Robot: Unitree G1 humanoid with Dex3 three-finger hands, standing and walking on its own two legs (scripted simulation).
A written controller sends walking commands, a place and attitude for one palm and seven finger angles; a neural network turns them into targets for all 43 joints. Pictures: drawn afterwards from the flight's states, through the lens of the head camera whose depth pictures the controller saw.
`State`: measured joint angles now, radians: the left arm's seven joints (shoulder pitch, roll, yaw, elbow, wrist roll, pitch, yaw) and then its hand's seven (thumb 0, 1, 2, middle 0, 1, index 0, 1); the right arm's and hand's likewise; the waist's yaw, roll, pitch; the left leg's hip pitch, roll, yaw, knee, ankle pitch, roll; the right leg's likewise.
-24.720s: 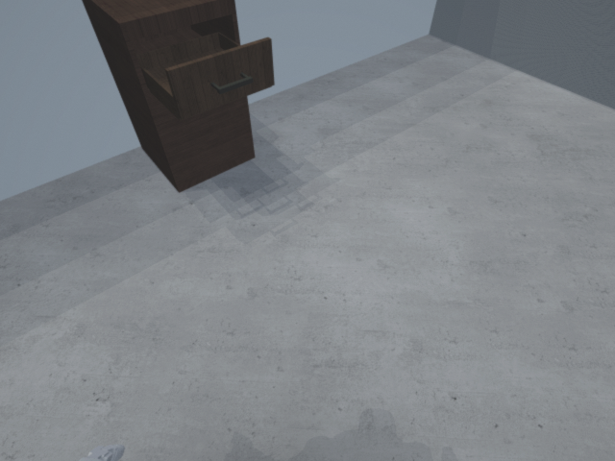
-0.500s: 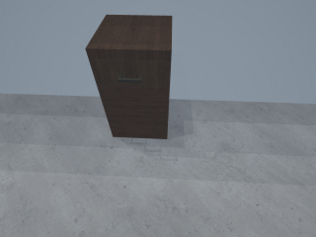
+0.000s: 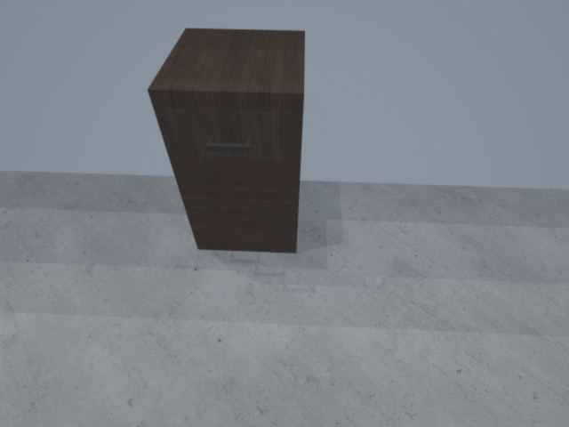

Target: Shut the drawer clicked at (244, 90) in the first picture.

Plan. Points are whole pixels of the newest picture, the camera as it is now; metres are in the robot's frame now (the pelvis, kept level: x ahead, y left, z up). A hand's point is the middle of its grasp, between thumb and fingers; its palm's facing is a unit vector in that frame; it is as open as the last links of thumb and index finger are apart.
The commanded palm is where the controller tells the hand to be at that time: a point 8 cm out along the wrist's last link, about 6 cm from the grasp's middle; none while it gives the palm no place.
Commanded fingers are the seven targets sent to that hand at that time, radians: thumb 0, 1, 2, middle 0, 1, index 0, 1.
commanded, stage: look to check the result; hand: left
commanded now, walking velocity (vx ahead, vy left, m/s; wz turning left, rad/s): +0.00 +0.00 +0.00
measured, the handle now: (229, 142) +0.90 +0.21 -0.16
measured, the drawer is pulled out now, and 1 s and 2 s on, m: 0.00 0.00 0.00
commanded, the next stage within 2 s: stand and wait in 0.40 s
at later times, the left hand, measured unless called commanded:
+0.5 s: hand out of the picture +0.01 +0.16 -0.17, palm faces +0.02 -0.98 -0.18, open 7.3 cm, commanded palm none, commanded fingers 0.00 0.90 0.90 -0.20 -0.30 -0.20 -0.30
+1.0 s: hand out of the picture +0.01 +0.17 -0.17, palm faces +0.02 -0.98 -0.19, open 7.3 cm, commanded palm none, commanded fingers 0.00 0.90 0.90 -0.20 -0.30 -0.20 -0.30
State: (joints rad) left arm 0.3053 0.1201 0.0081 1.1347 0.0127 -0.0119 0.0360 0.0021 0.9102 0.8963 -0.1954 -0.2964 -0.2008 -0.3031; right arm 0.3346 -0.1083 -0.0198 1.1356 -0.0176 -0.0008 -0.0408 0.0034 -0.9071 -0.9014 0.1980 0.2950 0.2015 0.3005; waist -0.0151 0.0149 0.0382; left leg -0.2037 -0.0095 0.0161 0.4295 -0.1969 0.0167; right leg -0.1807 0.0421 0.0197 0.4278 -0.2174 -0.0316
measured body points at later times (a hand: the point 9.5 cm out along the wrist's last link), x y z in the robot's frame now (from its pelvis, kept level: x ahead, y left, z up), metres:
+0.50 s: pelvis +0.01 +0.00 +0.00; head +0.02 +0.00 +0.45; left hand +0.01 +0.22 -0.16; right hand -0.01 -0.21 -0.16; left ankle +0.02 +0.11 -0.74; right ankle +0.01 -0.10 -0.74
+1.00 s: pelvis +0.02 +0.00 +0.00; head +0.03 -0.01 +0.45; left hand +0.02 +0.22 -0.16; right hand +0.00 -0.21 -0.16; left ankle +0.02 +0.11 -0.74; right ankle +0.01 -0.10 -0.74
